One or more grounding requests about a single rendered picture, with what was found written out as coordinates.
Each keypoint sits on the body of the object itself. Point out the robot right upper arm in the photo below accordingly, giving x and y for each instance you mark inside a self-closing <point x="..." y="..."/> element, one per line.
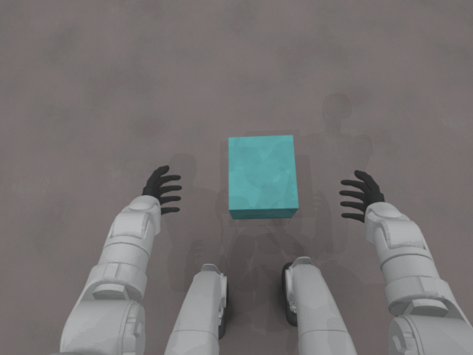
<point x="424" y="335"/>

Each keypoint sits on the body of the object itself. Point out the left robot hand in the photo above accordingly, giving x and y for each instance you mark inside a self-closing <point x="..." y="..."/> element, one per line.
<point x="153" y="188"/>

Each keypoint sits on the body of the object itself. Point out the left robot forearm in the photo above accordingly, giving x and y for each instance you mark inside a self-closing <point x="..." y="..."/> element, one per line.
<point x="121" y="271"/>

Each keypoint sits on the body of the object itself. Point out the robot left upper arm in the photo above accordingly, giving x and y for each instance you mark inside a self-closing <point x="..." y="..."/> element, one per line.
<point x="105" y="327"/>

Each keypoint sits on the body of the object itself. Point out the robot right foot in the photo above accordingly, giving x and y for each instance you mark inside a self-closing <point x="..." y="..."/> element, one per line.
<point x="290" y="315"/>

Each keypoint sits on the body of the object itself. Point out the robot right shin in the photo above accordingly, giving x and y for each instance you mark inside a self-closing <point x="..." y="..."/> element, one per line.
<point x="300" y="260"/>

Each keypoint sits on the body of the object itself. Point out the right robot forearm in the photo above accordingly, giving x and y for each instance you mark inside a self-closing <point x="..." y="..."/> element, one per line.
<point x="413" y="285"/>

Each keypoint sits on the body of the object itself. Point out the right robot hand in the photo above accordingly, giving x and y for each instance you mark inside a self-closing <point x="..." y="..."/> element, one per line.
<point x="371" y="194"/>

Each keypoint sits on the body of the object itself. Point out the carton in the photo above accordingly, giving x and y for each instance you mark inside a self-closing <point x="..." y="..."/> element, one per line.
<point x="262" y="177"/>

